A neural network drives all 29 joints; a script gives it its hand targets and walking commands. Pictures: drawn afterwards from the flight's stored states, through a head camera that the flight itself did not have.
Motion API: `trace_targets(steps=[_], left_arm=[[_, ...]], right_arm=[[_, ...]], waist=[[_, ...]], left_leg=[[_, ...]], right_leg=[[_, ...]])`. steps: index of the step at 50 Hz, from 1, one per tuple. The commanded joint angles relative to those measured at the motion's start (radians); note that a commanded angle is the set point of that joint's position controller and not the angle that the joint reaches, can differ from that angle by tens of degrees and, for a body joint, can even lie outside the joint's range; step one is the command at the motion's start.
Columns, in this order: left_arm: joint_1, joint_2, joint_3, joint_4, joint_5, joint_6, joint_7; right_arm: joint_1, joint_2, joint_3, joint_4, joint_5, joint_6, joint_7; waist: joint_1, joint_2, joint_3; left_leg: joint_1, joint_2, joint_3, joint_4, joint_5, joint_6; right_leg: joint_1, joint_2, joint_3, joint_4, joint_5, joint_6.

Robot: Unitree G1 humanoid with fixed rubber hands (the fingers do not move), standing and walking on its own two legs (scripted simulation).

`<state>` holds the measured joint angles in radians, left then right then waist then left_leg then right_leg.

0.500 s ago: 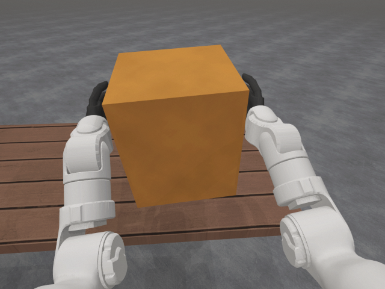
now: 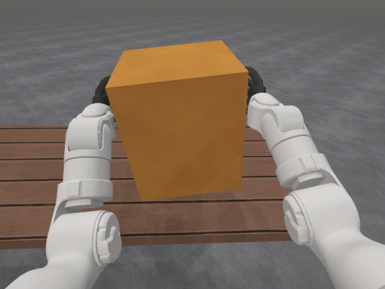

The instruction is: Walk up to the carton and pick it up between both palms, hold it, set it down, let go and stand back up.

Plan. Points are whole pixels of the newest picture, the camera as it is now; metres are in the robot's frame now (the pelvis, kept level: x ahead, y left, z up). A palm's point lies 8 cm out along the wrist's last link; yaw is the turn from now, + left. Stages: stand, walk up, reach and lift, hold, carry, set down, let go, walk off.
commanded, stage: hold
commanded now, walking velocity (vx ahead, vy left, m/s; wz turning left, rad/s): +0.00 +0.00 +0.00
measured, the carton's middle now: (182, 119) +0.38 +0.00 +0.23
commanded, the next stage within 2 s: none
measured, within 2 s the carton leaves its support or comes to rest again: neither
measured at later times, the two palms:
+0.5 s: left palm (104, 114) +0.38 +0.16 +0.25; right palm (252, 104) +0.38 -0.15 +0.26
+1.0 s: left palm (103, 110) +0.37 +0.15 +0.27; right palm (256, 101) +0.37 -0.15 +0.27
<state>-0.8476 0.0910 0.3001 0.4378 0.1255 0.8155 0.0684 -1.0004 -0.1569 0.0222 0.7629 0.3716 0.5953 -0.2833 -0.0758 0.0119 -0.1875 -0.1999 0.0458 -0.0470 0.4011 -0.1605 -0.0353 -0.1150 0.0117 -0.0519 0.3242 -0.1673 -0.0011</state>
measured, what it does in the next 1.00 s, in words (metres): stands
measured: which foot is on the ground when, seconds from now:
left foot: down 0.00-1.00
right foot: down 0.00-1.00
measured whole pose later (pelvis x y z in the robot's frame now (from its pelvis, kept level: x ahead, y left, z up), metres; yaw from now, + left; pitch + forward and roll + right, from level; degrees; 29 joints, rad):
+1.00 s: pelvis +0.01 +0.00 +0.00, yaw +0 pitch -3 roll -1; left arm -0.82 0.07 0.33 0.37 0.14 0.85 0.05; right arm -0.98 -0.16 0.03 0.70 0.40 0.64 -0.31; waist -0.08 0.03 -0.18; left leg -0.17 0.04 -0.07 0.41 -0.18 -0.04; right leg -0.08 0.02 -0.03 0.32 -0.18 0.00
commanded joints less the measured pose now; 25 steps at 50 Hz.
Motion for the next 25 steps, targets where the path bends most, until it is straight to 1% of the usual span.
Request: trace_targets(steps=[1, 3, 4, 5, 6, 7, 9, 10, 12, 13, 14, 15, 16, 17, 18, 19, 20, 22, 23, 24, 25], left_arm=[[-1.009, -0.670, -0.463, -0.248, -0.189, -0.110, -0.129], [-1.021, -0.676, -0.477, -0.289, -0.200, -0.113, -0.126], [-1.013, -0.680, -0.484, -0.295, -0.203, -0.110, -0.125], [-0.993, -0.678, -0.480, -0.286, -0.195, -0.104, -0.124], [-1.008, -0.687, -0.488, -0.301, -0.196, -0.106, -0.124], [-0.990, -0.684, -0.485, -0.304, -0.192, -0.102, -0.124], [-0.962, -0.684, -0.493, -0.316, -0.188, -0.094, -0.124], [-0.982, -0.684, -0.503, -0.349, -0.193, -0.094, -0.124], [-0.967, -0.680, -0.504, -0.363, -0.192, -0.090, -0.125], [-0.961, -0.684, -0.512, -0.374, -0.191, -0.087, -0.125], [-0.954, -0.682, -0.512, -0.375, -0.190, -0.084, -0.127], [-0.936, -0.682, -0.504, -0.368, -0.183, -0.079, -0.127], [-0.941, -0.686, -0.513, -0.384, -0.185, -0.077, -0.130], [-0.941, -0.678, -0.510, -0.396, -0.181, -0.076, -0.131], [-0.925, -0.676, -0.506, -0.389, -0.177, -0.071, -0.132], [-0.927, -0.673, -0.509, -0.399, -0.175, -0.070, -0.134], [-0.930, -0.671, -0.512, -0.412, -0.173, -0.067, -0.134], [-0.920, -0.671, -0.517, -0.432, -0.174, -0.063, -0.136], [-0.901, -0.667, -0.519, -0.434, -0.172, -0.061, -0.136], [-0.893, -0.667, -0.519, -0.441, -0.176, -0.060, -0.137], [-0.894, -0.657, -0.510, -0.439, -0.170, -0.058, -0.137]], right_arm=[[-0.886, 0.775, 0.246, -0.355, 0.190, -0.025, 0.129], [-0.868, 0.781, 0.256, -0.371, 0.202, -0.021, 0.126], [-0.872, 0.783, 0.262, -0.389, 0.209, -0.019, 0.124], [-0.865, 0.769, 0.258, -0.375, 0.211, -0.016, 0.123], [-0.865, 0.770, 0.257, -0.380, 0.209, -0.014, 0.123], [-0.859, 0.769, 0.262, -0.393, 0.213, -0.015, 0.122], [-0.845, 0.762, 0.283, -0.413, 0.224, -0.009, 0.116], [-0.836, 0.757, 0.284, -0.416, 0.230, -0.007, 0.114], [-0.833, 0.759, 0.290, -0.433, 0.236, -0.003, 0.113], [-0.812, 0.759, 0.291, -0.430, 0.235, 0.000, 0.111], [-0.824, 0.756, 0.297, -0.448, 0.238, 0.000, 0.108], [-0.805, 0.752, 0.297, -0.439, 0.239, 0.005, 0.106], [-0.807, 0.743, 0.296, -0.450, 0.239, 0.005, 0.106], [-0.806, 0.749, 0.304, -0.463, 0.244, 0.006, 0.105], [-0.805, 0.743, 0.309, -0.466, 0.249, 0.008, 0.104], [-0.794, 0.748, 0.312, -0.461, 0.249, 0.013, 0.103], [-0.798, 0.747, 0.320, -0.473, 0.253, 0.012, 0.102], [-0.797, 0.755, 0.336, -0.511, 0.264, 0.012, 0.098], [-0.786, 0.758, 0.345, -0.521, 0.268, 0.014, 0.096], [-0.801, 0.754, 0.352, -0.554, 0.275, 0.012, 0.092], [-0.786, 0.759, 0.355, -0.536, 0.274, 0.019, 0.092]], waist=[[-0.013, 0.044, -0.368], [-0.013, 0.054, -0.389], [-0.015, 0.052, -0.404], [-0.017, 0.062, -0.384], [-0.021, 0.070, -0.394], [-0.019, 0.058, -0.394], [-0.017, 0.066, -0.392], [-0.023, 0.068, -0.401], [-0.023, 0.062, -0.415], [-0.027, 0.075, -0.400], [-0.028, 0.067, -0.417], [-0.026, 0.066, -0.392], [-0.036, 0.068, -0.399], [-0.029, 0.060, -0.398], [-0.023, 0.063, -0.396], [-0.026, 0.061, -0.391], [-0.024, 0.070, -0.399], [-0.023, 0.066, -0.421], [-0.023, 0.062, -0.414], [-0.019, 0.046, -0.434], [-0.021, 0.045, -0.420]], left_leg=[[0.213, -0.093, 0.003, -0.027, 0.147, 0.006], [0.224, -0.096, 0.002, -0.019, 0.179, -0.001], [0.231, -0.098, -0.001, -0.012, 0.195, -0.004], [0.231, -0.097, -0.004, -0.013, 0.191, -0.007], [0.243, -0.094, -0.007, -0.013, 0.205, -0.010], [0.239, -0.093, -0.007, -0.009, 0.213, -0.010], [0.252, -0.094, -0.006, -0.001, 0.256, -0.015], [0.258, -0.094, -0.006, 0.003, 0.276, -0.020], [0.261, -0.094, -0.010, 0.007, 0.275, -0.020], [0.264, -0.092, -0.011, 0.005, 0.289, -0.023], [0.277, -0.092, -0.011, 0.013, 0.310, -0.026], [0.274, -0.093, -0.011, 0.009, 0.317, -0.026], [0.275, -0.092, -0.014, 0.012, 0.316, -0.029], [0.273, -0.093, -0.011, 0.014, 0.328, -0.029], [0.274, -0.095, -0.012, 0.012, 0.337, -0.031], [0.275, -0.093, -0.014, 0.012, 0.339, -0.031], [0.280, -0.093, -0.013, 0.016, 0.351, -0.033], [0.286, -0.096, -0.016, 0.021, 0.374, -0.036], [0.294, -0.096, -0.017, 0.022, 0.386, -0.037], [0.291, -0.099, -0.014, 0.028, 0.395, -0.036], [0.290, -0.099, -0.018, 0.026, 0.383, -0.031]], right_leg=[[-0.003, 0.073, 0.019, -0.067, 0.106, 0.061], [0.013, 0.074, 0.022, -0.064, 0.139, 0.063], [0.018, 0.077, 0.022, -0.060, 0.151, 0.064], [0.008, 0.079, 0.018, -0.062, 0.144, 0.061], [0.009, 0.082, 0.015, -0.061, 0.146, 0.058], [0.015, 0.083, 0.015, -0.061, 0.154, 0.059], [0.030, 0.084, 0.013, -0.055, 0.197, 0.061], [0.033, 0.088, 0.012, -0.051, 0.214, 0.059], [0.038, 0.089, 0.014, -0.049, 0.214, 0.060], [0.038, 0.088, 0.015, -0.048, 0.229, 0.058], [0.048, 0.089, 0.016, -0.046, 0.256, 0.057], [0.046, 0.091, 0.014, -0.046, 0.258, 0.059], [0.049, 0.093, 0.012, -0.044, 0.255, 0.056], [0.060, 0.092, 0.014, -0.041, 0.278, 0.059], [0.065, 0.093, 0.015, -0.039, 0.294, 0.057], [0.066, 0.094, 0.015, -0.038, 0.298, 0.058], [0.068, 0.093, 0.015, -0.035, 0.315, 0.055], [0.091, 0.093, 0.016, -0.029, 0.364, 0.058], [0.092, 0.094, 0.017, -0.029, 0.383, 0.060], [0.101, 0.098, 0.017, -0.026, 0.399, 0.061], [0.095, 0.094, 0.022, -0.025, 0.404, 0.059]])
